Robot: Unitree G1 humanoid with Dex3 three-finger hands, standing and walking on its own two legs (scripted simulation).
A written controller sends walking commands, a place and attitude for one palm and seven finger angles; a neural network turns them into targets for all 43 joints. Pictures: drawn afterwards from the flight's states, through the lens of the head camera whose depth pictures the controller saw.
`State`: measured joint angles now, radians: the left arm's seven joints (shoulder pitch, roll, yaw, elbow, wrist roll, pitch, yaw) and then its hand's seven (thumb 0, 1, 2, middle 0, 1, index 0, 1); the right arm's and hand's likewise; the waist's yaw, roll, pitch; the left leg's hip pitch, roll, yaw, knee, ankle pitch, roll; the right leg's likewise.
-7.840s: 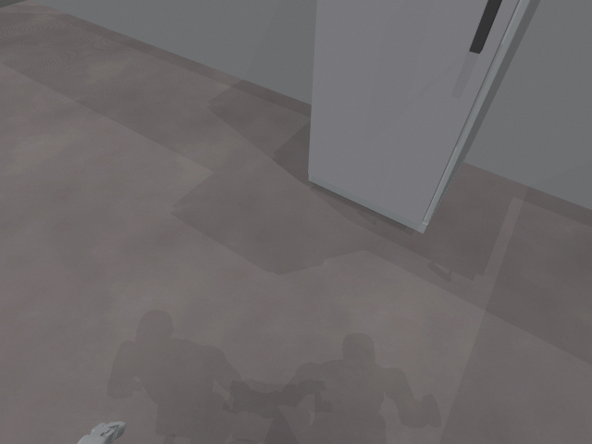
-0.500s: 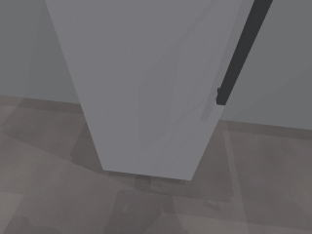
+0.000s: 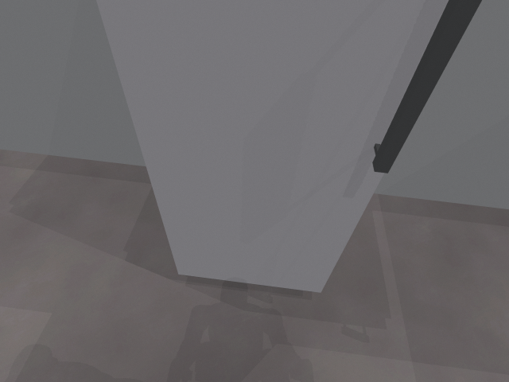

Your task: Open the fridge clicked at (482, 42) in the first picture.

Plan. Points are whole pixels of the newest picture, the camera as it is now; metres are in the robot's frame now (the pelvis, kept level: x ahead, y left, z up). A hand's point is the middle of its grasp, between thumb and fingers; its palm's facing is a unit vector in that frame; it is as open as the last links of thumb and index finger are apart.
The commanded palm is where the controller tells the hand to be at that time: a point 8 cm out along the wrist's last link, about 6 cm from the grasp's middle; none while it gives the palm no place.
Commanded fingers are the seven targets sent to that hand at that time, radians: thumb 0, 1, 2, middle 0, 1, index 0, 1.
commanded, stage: come to a stop and stand still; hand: right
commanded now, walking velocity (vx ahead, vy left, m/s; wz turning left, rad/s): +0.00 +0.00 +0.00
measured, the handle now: (428, 56) +0.53 -0.22 +0.27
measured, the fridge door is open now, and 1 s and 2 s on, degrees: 0 0 0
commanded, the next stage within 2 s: look again from close up in 0.32 s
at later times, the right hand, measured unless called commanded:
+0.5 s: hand out of the picture +0.01 -0.18 -0.17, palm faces +0.02 +0.98 -0.21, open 7.3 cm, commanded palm none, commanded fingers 0.00 -0.90 -0.90 0.20 0.30 0.20 0.30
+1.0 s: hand out of the picture +0.01 -0.18 -0.17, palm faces +0.02 +0.98 -0.20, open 7.3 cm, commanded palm none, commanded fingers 0.00 -0.90 -0.90 0.20 0.30 0.20 0.30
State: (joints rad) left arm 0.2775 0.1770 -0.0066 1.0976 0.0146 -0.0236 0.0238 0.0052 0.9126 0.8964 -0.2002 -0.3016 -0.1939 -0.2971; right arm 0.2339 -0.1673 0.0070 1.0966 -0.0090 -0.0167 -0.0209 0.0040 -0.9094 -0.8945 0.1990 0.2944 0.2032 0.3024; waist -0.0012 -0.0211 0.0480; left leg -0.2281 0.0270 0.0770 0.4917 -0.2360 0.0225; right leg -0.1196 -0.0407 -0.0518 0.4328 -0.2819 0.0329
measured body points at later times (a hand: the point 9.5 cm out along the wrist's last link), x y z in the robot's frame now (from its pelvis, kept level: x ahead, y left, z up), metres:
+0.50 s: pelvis +0.00 +0.01 +0.00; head +0.01 +0.01 +0.45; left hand +0.00 +0.23 -0.16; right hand +0.01 -0.23 -0.15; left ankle +0.02 +0.10 -0.74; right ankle -0.03 -0.14 -0.74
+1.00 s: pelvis +0.00 +0.00 +0.00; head +0.02 +0.00 +0.45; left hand +0.00 +0.22 -0.16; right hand +0.01 -0.23 -0.16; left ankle +0.02 +0.10 -0.74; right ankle -0.03 -0.14 -0.74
